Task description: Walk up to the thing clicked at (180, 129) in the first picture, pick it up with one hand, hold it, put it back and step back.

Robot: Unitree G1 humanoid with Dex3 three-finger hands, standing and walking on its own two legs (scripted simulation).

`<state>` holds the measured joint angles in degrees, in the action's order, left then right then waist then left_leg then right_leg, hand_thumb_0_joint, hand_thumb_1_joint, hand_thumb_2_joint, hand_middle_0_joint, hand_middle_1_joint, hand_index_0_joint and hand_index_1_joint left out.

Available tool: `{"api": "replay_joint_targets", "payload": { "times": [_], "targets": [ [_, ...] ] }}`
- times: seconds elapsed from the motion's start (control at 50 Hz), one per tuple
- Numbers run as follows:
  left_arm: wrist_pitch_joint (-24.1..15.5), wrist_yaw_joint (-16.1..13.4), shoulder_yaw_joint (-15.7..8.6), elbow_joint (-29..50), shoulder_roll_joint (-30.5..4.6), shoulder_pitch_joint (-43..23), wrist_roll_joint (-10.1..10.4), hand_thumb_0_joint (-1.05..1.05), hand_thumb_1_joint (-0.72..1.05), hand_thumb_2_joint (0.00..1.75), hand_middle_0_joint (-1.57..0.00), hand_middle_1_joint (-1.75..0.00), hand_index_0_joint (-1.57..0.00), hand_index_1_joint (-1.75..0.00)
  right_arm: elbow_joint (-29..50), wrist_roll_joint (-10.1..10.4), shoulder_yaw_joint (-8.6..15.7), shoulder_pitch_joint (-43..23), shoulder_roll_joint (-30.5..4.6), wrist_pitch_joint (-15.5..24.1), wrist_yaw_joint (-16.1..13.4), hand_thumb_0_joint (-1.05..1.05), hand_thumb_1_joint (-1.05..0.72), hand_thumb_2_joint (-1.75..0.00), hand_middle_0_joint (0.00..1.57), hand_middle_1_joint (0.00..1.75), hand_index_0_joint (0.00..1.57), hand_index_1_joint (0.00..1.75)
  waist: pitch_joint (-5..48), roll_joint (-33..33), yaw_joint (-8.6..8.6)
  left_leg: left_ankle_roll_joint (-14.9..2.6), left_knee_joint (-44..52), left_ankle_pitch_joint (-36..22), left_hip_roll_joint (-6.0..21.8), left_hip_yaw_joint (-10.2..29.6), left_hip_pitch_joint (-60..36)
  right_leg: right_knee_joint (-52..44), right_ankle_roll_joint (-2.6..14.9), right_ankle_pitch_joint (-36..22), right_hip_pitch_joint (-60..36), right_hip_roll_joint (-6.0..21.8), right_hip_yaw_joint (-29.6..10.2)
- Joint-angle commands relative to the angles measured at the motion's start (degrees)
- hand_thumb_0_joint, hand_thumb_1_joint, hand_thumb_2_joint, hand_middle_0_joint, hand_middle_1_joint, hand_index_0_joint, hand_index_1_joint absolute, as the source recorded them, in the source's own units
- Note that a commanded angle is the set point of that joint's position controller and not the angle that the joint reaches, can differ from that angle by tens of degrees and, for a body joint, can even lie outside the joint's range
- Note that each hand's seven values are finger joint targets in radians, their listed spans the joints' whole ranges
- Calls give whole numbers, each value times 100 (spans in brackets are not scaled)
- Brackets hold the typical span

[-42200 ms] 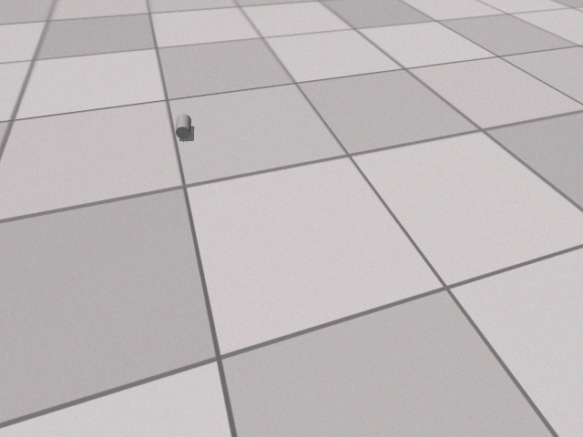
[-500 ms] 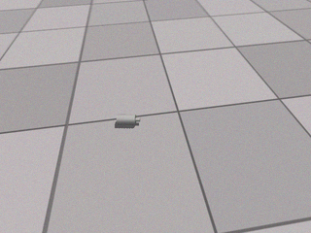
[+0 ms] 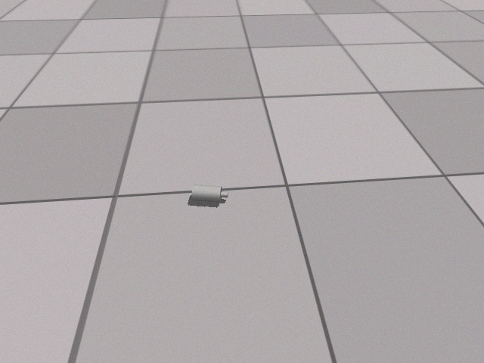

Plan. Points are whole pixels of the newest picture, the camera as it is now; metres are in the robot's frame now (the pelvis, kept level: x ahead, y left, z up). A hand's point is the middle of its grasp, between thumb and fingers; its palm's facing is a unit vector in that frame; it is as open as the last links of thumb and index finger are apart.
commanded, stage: step back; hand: left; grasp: from above
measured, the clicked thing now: (210, 193) +1.10 +0.19 -0.73
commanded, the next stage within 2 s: stand in 0.44 s
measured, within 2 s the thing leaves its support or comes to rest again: neither
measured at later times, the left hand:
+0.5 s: hand out of the picture +0.13 +0.27 -0.15, palm faces +0.00 -0.94 -0.35, open 7.4 cm
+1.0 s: hand out of the picture +0.09 +0.26 -0.14, palm faces -0.04 -0.94 -0.33, open 7.4 cm
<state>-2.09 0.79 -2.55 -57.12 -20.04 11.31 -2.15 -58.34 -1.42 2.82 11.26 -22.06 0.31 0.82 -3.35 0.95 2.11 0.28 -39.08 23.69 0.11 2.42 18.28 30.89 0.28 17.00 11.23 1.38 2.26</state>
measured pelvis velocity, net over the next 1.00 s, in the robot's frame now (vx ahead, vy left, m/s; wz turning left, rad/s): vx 0.02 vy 0.01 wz -0.01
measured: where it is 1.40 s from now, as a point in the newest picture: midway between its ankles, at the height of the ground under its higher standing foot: outside the picture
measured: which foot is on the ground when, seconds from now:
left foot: down 0.00-1.00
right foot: down 0.00-1.00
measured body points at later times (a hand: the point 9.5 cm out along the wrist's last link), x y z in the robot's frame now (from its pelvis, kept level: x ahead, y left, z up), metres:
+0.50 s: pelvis +0.04 +0.02 +0.01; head +0.05 +0.02 +0.46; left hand +0.13 +0.32 -0.12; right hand +0.16 -0.28 -0.11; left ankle +0.05 +0.14 -0.73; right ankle +0.00 -0.12 -0.73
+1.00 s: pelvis +0.02 +0.01 +0.01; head +0.02 +0.01 +0.46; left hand +0.09 +0.31 -0.12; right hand +0.09 -0.29 -0.12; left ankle +0.05 +0.14 -0.73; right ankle +0.00 -0.12 -0.73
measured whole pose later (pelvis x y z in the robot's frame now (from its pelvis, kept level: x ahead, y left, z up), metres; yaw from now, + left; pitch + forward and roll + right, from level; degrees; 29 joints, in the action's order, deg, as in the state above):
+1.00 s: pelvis +0.02 +0.01 +0.01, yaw -1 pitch -3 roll +0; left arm -0.6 0.7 0.0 -65.8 -19.9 5.8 -0.8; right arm -66.0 -0.6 0.3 5.4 -20.0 0.4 0.7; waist -3.4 0.0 -0.1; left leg 0.8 -18.4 7.4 1.0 0.1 8.4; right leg 17.7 -1.0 11.3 3.8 1.0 0.4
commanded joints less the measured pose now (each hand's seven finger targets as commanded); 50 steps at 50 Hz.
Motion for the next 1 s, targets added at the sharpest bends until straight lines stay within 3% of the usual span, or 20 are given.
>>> {"api": "replay_joint_targets", "payload": {
  "times": [0.0, 0.02, 0.04, 0.06, 0.08, 0.12, 0.14, 0.18, 0.26, 0.32, 0.4, 0.44, 0.5, 0.56, 0.6, 0.64, 0.78, 0.92, 0.98],
  "targets": [
    [-60, -92, -252, 488, -1411, -590, 75, 0, 90, 90, -20, -30, -20, -30, 223, -64, 291, 65, -831, 201, -71, 0, -90, -90, 20, 30, 20, 30, 293, -575, -307, -81, 1512, -1247, -24, -180, -1110, -297, 524, -1031, 588, 877, -689],
    [-36, -85, -189, 518, -1215, -567, 98, 0, 90, 90, -20, -30, -20, -30, 218, -108, 348, 96, -1019, 218, -111, 0, -90, -90, 20, 30, 20, 30, 429, -106, -309, -214, 1735, -1298, 502, 524, -1394, 167, 351, -896, 881, 631, -498],
    [18, -75, -110, 484, -964, -481, 207, 0, 90, 90, -20, -30, -20, -30, 313, -95, 325, -174, -1261, 262, -134, 0, -90, -90, 20, 30, 20, 30, 429, 668, -165, -583, 2226, -720, 1328, 1796, -1016, 611, 70, 278, 986, 61, -215],
    [67, -106, -198, 322, -1228, -387, 226, 0, 90, 90, -20, -30, -20, -30, 371, -44, 349, -399, -1510, 243, -119, 0, -90, -90, 20, 30, 20, 30, 373, 573, -114, -1086, 2239, -213, 1667, 1975, -401, 667, 86, 1187, 457, 20, -225],
    [58, -102, -198, 262, -1284, -407, 177, 0, 90, 90, -20, -30, -20, -30, 371, -59, 323, -544, -1444, 225, -107, 0, -90, -90, 20, 30, 20, 30, 251, 417, -96, -1095, 2184, -264, 1576, 1847, -156, 556, 105, 1266, 253, 51, -311],
    [-14, -117, -146, 93, -1161, -193, 160, 0, 90, 90, -20, -30, -20, -30, 392, -24, 216, -868, -1194, 208, -102, 0, -90, -90, 20, 30, 20, 30, 297, 539, 91, -637, 1798, -1304, 1153, 1093, -291, -484, 159, 115, -143, 159, -374],
    [-62, -131, -183, 19, -1282, -136, 163, 0, 90, 90, -20, -30, -20, -30, 367, 11, 171, -899, -1084, 198, -99, 0, -90, -90, 20, 30, 20, 30, 357, 550, 92, -415, 1559, -1673, 901, 792, -165, -638, 160, -480, -413, 237, -567],
    [-102, -136, -212, 22, -1484, -346, 142, 0, 90, 90, -20, -30, -20, -30, 279, 44, 138, -777, -975, 193, -102, 0, -90, -90, 20, 30, 20, 30, 519, 262, -90, -233, 1375, -1722, 590, 425, -319, -697, 243, -1075, -534, 507, -848],
    [-93, -169, -151, -14, -1385, -575, 175, 0, 90, 90, -20, -30, -20, -30, 113, 37, 157, -819, -1003, 204, -120, 0, -90, -90, 20, 30, 20, 30, 754, 122, -130, -321, 1280, -2934, 668, 291, -867, -596, 173, -1854, -559, 497, -622],
    [-65, -184, -148, -90, -1360, -583, 175, 0, 90, 90, -20, -30, -20, -30, 61, 68, 164, -898, -969, 189, -139, 0, -90, -90, 20, 30, 20, 30, 829, 25, -131, -347, 1258, -3229, 694, 231, -1069, -588, 163, -2034, -580, 480, -549],
    [-43, -189, -139, -109, -1348, -705, 153, 0, 90, 90, -20, -30, -20, -30, -3, 52, 158, -1053, -916, 154, -135, 0, -90, -90, 20, 30, 20, 30, 764, -80, -144, -306, 1396, -2904, 672, 173, -1033, -685, 154, -1938, -591, 512, -581],
    [-13, -175, -47, -219, -1138, -752, 209, 0, 90, 90, -20, -30, -20, -30, -54, 94, 94, -927, -1010, 194, -136, 0, -90, -90, 20, 30, 20, 30, 769, -16, -195, -323, 1656, -3838, 839, 417, -1325, -780, 17, -2151, -646, 478, -549],
    [-5, -187, -26, -307, -1208, -746, 201, 0, 90, 90, -20, -30, -20, -30, -105, 114, 67, -1022, -963, 195, -142, 0, -90, -90, 20, 30, 20, 30, 869, -48, -203, -269, 1648, -3987, 796, 319, -1668, -1007, 13, -2352, -652, 525, -568],
    [-9, -175, -17, -323, -1220, -881, 174, 0, 90, 90, -20, -30, -20, -30, -108, 123, 36, -1116, -917, 185, -128, 0, -90, -90, 20, 30, 20, 30, 819, -49, -213, -199, 1810, -3585, 768, 283, -1542, -1178, -7, -2208, -797, 574, -567],
    [10, -156, 0, -372, -1199, -882, 168, 0, 90, 90, -20, -30, -20, -30, -142, 125, 19, -1195, -926, 170, -124, 0, -90, -90, 20, 30, 20, 30, 610, 3, -194, -158, 2006, -2951, 738, 293, -1436, -1379, -17, -1699, -685, 561, -602],
    [4, -150, -12, -407, -1236, -934, 170, 0, 90, 90, -20, -30, -20, -30, -180, 112, 13, -1168, -914, 165, -112, 0, -90, -90, 20, 30, 20, 30, 580, -24, -213, -141, 2108, -2726, 730, 299, -1317, -1429, -1, -1534, -748, 578, -618],
    [-25, -129, 5, -458, -1243, -948, 154, 0, 90, 90, -20, -30, -20, -30, -268, 103, 1, -1163, -946, 176, -88, 0, -90, -90, 20, 30, 20, 30, 565, -54, -212, -117, 2218, -2348, 720, 297, -1293, -1613, 16, -1261, -706, 626, -663],
    [6, -106, 14, -517, -1210, -870, 149, 0, 90, 90, -20, -30, -20, -30, -349, 90, -14, -1037, -985, 164, -78, 0, -90, -90, 20, 30, 20, 30, 292, -30, -214, -91, 2440, -1441, 695, 390, -1043, -1717, 35, -576, -498, 576, -673],
    [-5, -93, 9, -515, -1206, -828, 152, 0, 90, 90, -20, -30, -20, -30, -365, 88, -20, -965, -1005, 174, -77, 0, -90, -90, 20, 30, 20, 30, 407, -40, -208, -117, 2384, -1659, 721, 391, -1100, -1692, 48, -757, -559, 605, -695]
  ]
}}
